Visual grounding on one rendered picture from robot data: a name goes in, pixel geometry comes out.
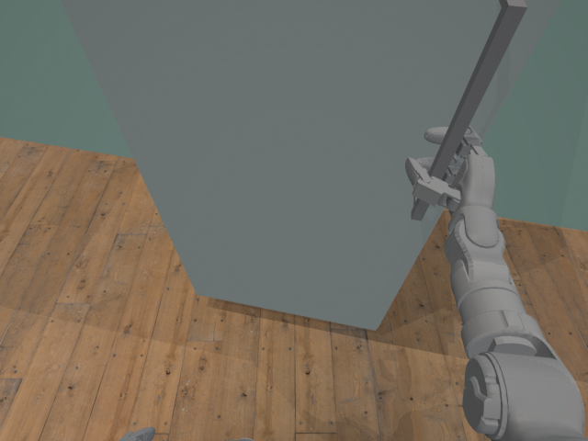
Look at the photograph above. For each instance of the right robot hand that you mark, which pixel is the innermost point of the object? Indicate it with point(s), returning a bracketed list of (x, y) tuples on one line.
[(474, 179)]

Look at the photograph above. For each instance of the right robot forearm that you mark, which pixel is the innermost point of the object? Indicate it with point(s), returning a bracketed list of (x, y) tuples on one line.
[(493, 316)]

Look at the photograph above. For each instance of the robot right upper arm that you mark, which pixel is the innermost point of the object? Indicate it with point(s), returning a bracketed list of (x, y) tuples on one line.
[(512, 397)]

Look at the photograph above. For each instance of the handle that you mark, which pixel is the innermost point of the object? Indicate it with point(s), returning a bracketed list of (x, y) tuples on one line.
[(501, 35)]

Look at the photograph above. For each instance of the fridge door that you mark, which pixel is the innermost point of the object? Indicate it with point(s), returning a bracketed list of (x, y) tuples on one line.
[(272, 135)]

